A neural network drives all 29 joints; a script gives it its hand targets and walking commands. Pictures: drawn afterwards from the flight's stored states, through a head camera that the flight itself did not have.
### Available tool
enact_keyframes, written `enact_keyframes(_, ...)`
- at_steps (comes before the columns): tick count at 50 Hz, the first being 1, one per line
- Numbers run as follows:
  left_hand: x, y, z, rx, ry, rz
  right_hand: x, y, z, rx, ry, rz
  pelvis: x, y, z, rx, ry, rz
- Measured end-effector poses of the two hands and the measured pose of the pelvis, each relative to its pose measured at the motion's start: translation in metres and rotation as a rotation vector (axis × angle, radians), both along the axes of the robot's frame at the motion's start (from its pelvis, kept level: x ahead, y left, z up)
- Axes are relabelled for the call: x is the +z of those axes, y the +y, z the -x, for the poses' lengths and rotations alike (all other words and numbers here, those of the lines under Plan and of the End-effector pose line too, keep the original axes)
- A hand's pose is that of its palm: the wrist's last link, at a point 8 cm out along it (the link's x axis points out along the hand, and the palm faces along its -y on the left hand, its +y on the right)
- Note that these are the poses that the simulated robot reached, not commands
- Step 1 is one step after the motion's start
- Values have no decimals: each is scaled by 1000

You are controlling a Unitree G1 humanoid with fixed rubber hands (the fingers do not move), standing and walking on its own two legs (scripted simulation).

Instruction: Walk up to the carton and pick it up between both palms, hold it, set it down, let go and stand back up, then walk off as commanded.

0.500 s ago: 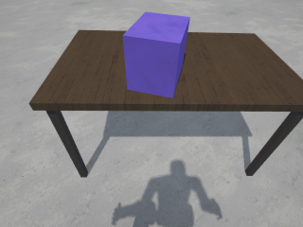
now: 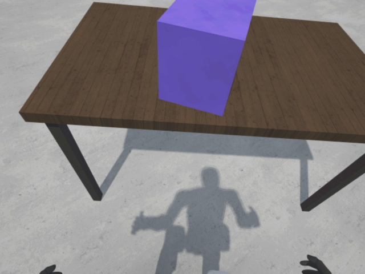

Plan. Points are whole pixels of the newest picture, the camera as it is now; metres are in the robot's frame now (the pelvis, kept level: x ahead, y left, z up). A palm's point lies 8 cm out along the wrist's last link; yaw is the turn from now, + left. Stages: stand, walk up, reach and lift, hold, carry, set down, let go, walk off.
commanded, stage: walk off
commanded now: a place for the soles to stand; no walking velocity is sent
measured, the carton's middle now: (206, 48) +0.73 -0.07 +0.10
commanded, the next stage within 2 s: none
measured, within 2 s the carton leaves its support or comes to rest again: neither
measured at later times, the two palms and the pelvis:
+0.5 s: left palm out of the picture +0.11 +0.31 -0.12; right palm (315, 272) +0.15 -0.29 -0.07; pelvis +0.05 +0.01 +0.01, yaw +0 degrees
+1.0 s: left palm out of the picture +0.09 +0.33 -0.10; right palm out of the picture +0.11 -0.28 -0.08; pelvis +0.01 +0.02 +0.01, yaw -1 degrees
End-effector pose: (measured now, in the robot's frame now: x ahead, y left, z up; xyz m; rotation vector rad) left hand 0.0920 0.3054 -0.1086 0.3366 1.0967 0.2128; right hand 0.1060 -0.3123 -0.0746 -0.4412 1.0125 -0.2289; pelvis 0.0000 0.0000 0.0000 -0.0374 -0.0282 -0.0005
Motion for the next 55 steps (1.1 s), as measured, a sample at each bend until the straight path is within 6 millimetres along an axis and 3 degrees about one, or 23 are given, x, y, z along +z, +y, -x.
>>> enact_keyframes(5,-3,0,-9,34,42,5,-2,13,-3,22,48,-37,6,-5,-12,-11,2,-39)
enact_keyframes(9,1,-6,-17,15,19,6,-9,10,-3,21,118,-46,7,-10,-23,23,7,-16)
enact_keyframes(17,-8,-5,-5,64,73,31,-5,5,-29,7,82,5,3,1,-44,31,-14,21)
enact_keyframes(22,-13,-1,-9,79,99,55,1,17,-39,0,31,-4,4,9,-49,-16,-31,-33)
enact_keyframes(29,0,5,-29,36,21,26,0,24,-47,21,44,-23,8,7,-49,19,-17,-7)
enact_keyframes(35,-3,17,-25,44,26,22,3,27,-52,20,15,4,5,19,-45,18,-21,24)
enact_keyframes(44,-1,25,-17,21,64,34,8,46,-20,5,37,-29,14,26,-28,-25,-29,-27)
enact_keyframes(55,5,32,15,13,48,-5,-3,32,17,-24,70,-7,7,31,-3,-6,-30,7)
